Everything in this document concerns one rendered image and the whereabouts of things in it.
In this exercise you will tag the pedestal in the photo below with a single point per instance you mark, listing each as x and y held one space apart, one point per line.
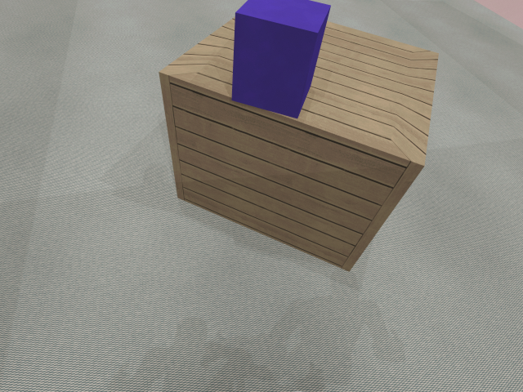
325 182

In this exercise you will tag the carton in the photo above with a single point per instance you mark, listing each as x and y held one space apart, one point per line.
276 47

